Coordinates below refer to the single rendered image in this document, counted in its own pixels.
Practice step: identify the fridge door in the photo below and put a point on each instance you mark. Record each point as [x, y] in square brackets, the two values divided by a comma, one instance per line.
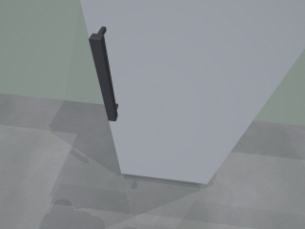
[190, 76]

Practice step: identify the handle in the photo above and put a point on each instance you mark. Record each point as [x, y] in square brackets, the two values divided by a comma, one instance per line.
[102, 66]

